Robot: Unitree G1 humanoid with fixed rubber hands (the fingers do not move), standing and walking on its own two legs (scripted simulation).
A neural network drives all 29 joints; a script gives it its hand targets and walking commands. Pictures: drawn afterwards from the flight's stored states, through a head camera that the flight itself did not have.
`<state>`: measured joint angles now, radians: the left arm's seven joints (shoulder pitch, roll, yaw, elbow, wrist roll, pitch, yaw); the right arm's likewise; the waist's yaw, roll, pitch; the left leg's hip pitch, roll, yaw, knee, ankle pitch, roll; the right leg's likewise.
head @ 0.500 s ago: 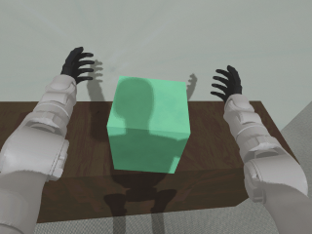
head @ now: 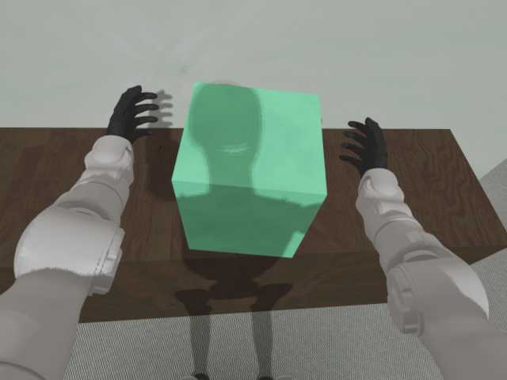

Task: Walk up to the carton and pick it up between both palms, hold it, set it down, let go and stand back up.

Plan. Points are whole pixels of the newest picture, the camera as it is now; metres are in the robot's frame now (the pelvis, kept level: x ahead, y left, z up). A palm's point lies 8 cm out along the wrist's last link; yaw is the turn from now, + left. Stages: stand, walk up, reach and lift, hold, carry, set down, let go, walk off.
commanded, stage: reach and lift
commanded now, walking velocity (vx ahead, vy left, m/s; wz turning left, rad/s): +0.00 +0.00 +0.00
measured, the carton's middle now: (248, 178) +0.46 -0.03 -0.01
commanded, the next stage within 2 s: none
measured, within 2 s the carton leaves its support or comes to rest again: neither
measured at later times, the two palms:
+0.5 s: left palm (146, 152) +0.49 +0.15 +0.03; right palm (357, 179) +0.43 -0.21 +0.03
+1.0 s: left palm (159, 153) +0.48 +0.13 +0.04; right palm (336, 178) +0.43 -0.17 +0.03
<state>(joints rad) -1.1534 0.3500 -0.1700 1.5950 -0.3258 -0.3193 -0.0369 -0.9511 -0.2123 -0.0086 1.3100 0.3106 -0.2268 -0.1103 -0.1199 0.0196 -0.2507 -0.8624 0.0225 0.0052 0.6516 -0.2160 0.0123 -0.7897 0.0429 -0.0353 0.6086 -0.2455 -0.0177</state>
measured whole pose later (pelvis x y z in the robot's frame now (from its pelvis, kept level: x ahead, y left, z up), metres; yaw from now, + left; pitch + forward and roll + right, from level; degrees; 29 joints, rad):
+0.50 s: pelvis -0.01 +0.00 -0.02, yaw +0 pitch +30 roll -2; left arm -1.16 0.29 -0.14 1.57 -0.27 -0.40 0.01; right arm -0.98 -0.18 -0.05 1.34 0.28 -0.33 -0.12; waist -0.12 0.03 -0.29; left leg -1.07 0.03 0.00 0.81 -0.27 0.01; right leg -1.00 0.04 -0.04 0.78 -0.30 -0.02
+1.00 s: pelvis -0.01 +0.01 -0.02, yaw +0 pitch +26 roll -2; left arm -1.15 0.19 0.11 1.54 -0.03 -0.38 0.06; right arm -0.98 -0.05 -0.38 1.33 -0.05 -0.36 -0.16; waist -0.11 0.02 -0.24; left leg -0.98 0.02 0.00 0.79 -0.27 0.02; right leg -0.91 0.03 -0.04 0.75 -0.30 -0.01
